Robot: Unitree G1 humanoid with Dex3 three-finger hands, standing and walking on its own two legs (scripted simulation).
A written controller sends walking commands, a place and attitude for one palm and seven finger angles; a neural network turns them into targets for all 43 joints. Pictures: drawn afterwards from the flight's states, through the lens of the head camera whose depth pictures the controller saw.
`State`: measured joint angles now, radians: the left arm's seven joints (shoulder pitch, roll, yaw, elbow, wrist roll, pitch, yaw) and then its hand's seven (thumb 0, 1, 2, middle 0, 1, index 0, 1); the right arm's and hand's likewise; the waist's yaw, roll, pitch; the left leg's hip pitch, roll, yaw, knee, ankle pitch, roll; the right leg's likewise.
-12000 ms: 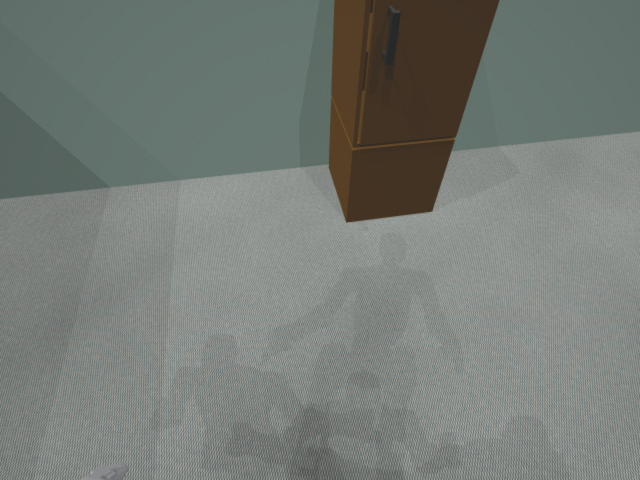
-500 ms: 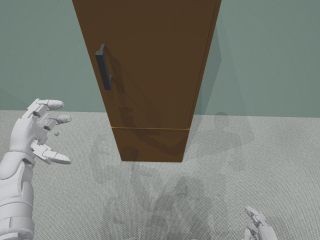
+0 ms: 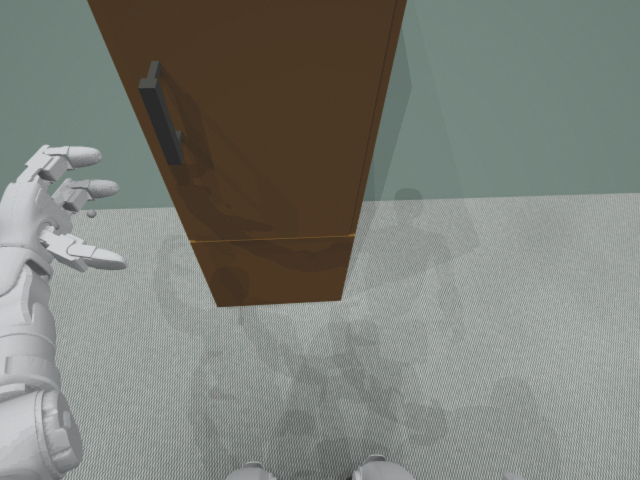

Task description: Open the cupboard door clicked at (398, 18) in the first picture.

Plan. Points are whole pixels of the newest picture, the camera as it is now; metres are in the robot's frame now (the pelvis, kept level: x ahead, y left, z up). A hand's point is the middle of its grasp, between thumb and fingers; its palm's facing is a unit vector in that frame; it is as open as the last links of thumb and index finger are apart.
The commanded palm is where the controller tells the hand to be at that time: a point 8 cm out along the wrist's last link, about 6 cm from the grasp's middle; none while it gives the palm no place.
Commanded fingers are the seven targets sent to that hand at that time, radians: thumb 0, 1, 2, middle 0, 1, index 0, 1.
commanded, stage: move the hooked fingers beside the handle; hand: left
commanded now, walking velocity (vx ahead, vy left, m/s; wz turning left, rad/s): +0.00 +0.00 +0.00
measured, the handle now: (165, 115) +0.60 +0.23 +0.08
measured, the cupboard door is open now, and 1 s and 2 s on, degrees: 0 0 0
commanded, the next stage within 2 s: slide the fingers in behind the handle in 1.64 s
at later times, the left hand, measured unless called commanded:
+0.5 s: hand (107, 166) +0.49 +0.28 +0.08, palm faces +0.06 -1.00 -0.02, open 14.0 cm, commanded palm +0.47 +0.33 +0.08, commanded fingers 0.00 -0.50 0.30 -0.30 -1.20 -0.30 -1.20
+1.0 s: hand (117, 134) +0.55 +0.29 +0.08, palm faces +0.05 -1.00 -0.03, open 14.0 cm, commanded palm +0.53 +0.33 +0.07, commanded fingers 0.00 -0.50 0.30 -0.30 -1.20 -0.30 -1.20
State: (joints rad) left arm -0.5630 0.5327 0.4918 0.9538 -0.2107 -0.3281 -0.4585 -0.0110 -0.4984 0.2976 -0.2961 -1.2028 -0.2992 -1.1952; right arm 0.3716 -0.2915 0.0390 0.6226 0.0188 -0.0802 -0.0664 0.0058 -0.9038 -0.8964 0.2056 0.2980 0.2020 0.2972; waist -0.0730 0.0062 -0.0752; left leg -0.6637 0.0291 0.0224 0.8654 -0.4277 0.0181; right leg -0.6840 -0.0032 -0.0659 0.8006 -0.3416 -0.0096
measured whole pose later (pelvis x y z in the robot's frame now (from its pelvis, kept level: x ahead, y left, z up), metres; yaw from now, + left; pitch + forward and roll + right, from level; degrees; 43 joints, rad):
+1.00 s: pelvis +0.02 +0.01 -0.02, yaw -3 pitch +25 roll -5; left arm -1.03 0.88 0.59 1.31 -0.03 -0.29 -0.45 -0.01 -0.50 0.30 -0.30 -1.20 -0.30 -1.19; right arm 0.45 -0.29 0.08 0.58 -0.03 0.11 -0.03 0.00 -0.90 -0.90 0.21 0.30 0.20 0.30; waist -0.24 0.02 -0.07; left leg -0.93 0.06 0.01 0.97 -0.48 0.03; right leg -0.92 0.03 -0.07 0.84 -0.35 0.01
